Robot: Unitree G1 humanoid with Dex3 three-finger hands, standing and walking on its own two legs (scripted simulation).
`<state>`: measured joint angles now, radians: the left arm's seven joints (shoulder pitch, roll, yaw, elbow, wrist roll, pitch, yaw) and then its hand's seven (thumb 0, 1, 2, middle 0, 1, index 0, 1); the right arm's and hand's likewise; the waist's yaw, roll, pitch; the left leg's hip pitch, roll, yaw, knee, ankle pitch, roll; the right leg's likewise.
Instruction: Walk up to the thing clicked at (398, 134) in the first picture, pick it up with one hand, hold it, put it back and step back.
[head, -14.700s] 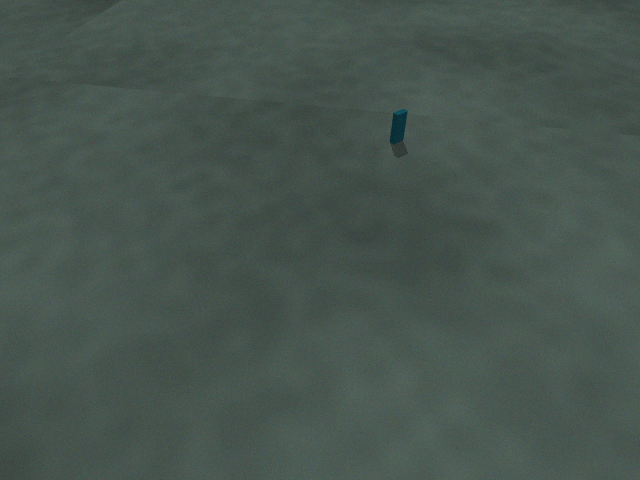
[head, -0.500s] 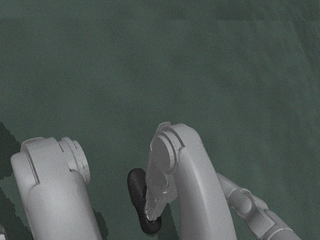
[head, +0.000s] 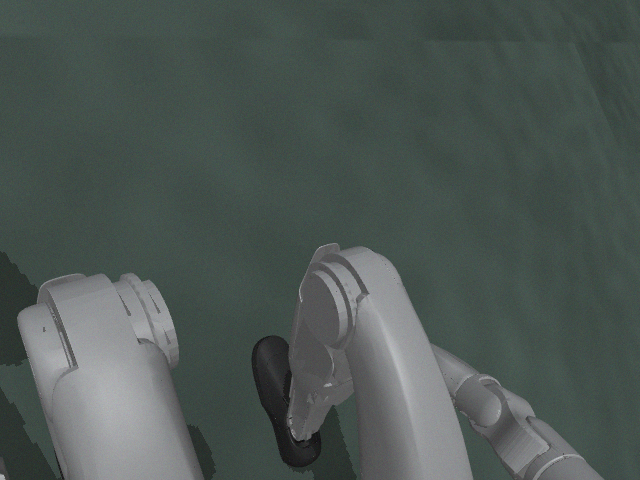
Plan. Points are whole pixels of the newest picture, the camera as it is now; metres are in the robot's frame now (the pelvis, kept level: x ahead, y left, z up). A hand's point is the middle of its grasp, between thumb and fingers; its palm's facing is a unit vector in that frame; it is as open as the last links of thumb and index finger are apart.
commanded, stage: close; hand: left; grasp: from the side
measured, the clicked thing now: out of the picture +0.39 +0.31 -0.19
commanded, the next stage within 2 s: settle in 0.04 s
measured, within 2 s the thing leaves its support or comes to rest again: leaves its support in 0.46 s
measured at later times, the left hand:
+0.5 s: hand out of the picture +0.36 +0.31 -0.16, palm faces +0.42 -0.90 +0.02, open 7.9 cm
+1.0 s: hand out of the picture +0.35 +0.32 -0.05, palm faces +0.42 -0.91 -0.04, open 8.0 cm
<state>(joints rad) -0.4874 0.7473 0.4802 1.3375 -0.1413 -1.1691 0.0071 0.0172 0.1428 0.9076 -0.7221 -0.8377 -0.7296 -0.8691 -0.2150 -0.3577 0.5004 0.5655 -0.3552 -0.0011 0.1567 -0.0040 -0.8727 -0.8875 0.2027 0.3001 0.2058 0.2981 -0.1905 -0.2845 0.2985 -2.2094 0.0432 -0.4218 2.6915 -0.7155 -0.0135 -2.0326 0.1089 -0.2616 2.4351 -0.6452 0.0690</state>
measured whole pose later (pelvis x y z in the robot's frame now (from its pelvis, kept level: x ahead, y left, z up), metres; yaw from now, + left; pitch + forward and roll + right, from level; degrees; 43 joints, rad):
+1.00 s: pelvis +0.01 -0.01 +0.03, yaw +5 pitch +22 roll -13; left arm -0.37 0.52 0.39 0.80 -0.17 -0.78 -0.07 0.02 -0.26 1.07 -0.93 -1.21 -0.91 -1.24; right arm -0.06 -0.31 0.23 0.59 -0.17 0.04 0.14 0.00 -0.90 -0.89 0.20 0.30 0.21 0.30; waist -0.10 -0.11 0.05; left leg -2.26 0.05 -0.27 2.53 -0.69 -0.02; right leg -2.11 0.05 -0.17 2.38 -0.69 0.04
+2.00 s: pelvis +0.03 -0.02 +0.09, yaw +11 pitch +31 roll -6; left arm -0.45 0.38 0.41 0.75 -0.17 -0.60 -0.21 0.02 -0.31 1.08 -0.95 -1.26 -0.93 -1.28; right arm 0.03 -0.28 0.04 0.64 -0.06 0.03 0.05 0.00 -0.91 -0.89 0.20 0.30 0.20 0.30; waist -0.06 -0.02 -0.11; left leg -2.16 0.06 -0.13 2.30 -0.69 -0.03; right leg -2.08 0.01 -0.07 2.25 -0.72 0.01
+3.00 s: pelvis +0.04 -0.02 +0.22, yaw +14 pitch +31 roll -4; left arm -0.24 0.29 0.31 0.33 -0.21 -0.36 -0.13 0.02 -0.24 0.98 -0.96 -1.21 -0.94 -1.22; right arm 0.09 -0.26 -0.01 0.58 0.04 0.01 -0.01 0.00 -0.90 -0.89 0.20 0.30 0.20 0.30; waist -0.02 0.02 -0.19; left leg -1.78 0.06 -0.08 1.89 -0.67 -0.02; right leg -1.70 0.00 -0.05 1.86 -0.70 0.01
